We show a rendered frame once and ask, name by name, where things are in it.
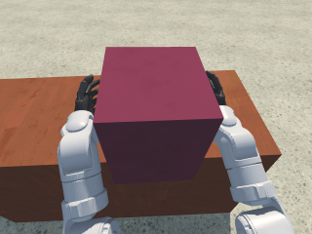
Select robot right upper arm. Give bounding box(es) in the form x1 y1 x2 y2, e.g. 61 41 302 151
235 206 295 234

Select carton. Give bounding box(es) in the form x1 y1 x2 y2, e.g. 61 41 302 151
93 47 224 184

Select robot right hand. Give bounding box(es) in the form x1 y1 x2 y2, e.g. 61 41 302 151
206 70 227 106

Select robot left forearm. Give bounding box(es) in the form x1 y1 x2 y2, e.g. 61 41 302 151
57 110 109 234

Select robot left hand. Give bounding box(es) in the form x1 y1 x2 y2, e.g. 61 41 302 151
74 74 100 116

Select pedestal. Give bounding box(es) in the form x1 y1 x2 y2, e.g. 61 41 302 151
0 70 282 223

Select robot right forearm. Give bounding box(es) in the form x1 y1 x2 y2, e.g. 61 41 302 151
214 105 296 234

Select robot left upper arm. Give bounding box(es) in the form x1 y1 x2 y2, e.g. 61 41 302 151
67 216 121 234

